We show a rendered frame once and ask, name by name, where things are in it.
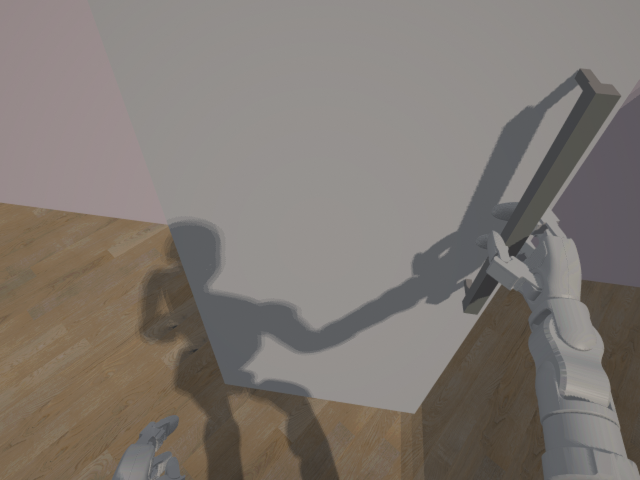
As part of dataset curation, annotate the left robot hand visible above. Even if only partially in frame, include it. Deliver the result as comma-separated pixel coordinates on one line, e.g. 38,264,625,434
112,415,185,480

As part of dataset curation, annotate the right robot hand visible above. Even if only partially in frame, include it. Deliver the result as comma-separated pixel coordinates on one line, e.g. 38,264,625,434
475,202,581,312

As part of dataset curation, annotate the right robot forearm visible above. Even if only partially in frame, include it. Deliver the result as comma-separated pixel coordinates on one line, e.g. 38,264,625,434
528,298,640,480

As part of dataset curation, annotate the handle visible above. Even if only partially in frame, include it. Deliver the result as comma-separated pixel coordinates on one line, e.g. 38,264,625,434
462,68,621,315

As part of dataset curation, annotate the fridge door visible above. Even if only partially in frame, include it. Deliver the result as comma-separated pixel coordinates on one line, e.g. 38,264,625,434
87,0,640,414

